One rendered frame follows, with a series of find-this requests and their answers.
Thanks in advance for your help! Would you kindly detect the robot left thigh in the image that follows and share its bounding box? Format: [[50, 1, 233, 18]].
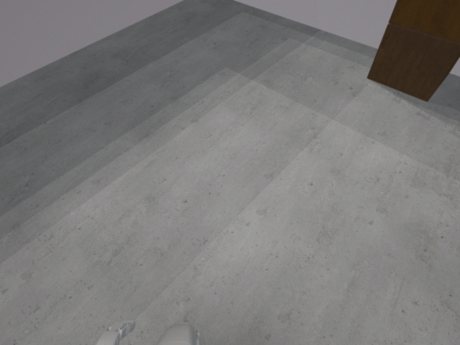
[[156, 323, 201, 345]]

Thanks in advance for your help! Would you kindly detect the robot left hand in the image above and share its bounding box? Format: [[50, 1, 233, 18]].
[[95, 320, 136, 345]]

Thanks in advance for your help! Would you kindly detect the cupboard door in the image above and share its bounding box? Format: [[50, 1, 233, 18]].
[[392, 0, 460, 40]]

